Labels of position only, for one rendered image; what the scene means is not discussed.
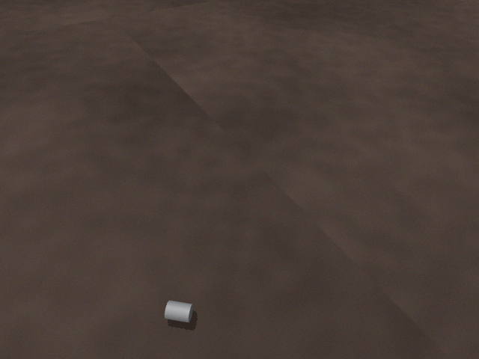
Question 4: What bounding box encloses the can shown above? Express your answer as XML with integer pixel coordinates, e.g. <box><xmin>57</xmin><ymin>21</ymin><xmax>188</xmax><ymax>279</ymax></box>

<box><xmin>165</xmin><ymin>300</ymin><xmax>193</xmax><ymax>323</ymax></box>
